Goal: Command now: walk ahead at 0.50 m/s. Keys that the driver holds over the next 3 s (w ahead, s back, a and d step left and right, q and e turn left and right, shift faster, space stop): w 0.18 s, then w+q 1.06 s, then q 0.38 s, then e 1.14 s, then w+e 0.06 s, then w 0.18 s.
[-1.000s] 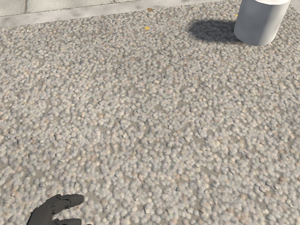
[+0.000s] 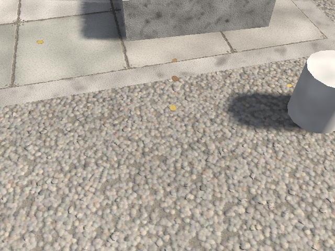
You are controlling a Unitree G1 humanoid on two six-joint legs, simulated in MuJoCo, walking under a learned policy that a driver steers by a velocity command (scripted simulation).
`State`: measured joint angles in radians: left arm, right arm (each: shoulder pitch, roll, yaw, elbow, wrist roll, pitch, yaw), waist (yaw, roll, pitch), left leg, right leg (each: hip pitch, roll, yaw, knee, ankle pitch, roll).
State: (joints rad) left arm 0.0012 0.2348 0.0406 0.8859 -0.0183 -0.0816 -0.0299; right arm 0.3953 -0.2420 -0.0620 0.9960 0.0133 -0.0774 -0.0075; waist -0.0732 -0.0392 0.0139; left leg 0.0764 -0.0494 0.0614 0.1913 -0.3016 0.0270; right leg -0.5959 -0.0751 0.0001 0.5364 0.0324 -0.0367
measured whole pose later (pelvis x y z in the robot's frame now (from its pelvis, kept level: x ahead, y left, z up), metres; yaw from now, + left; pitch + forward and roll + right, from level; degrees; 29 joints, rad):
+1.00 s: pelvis +0.56 +0.06 +0.01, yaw +24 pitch +2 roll +0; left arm 0.01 0.28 0.06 0.79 0.00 -0.10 0.00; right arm 0.33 -0.27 -0.08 0.79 0.02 -0.05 -0.01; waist -0.07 -0.04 0.03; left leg -0.13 -0.11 -0.13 0.35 -0.25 0.08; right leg -0.64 -0.07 0.10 0.59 0.04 0.05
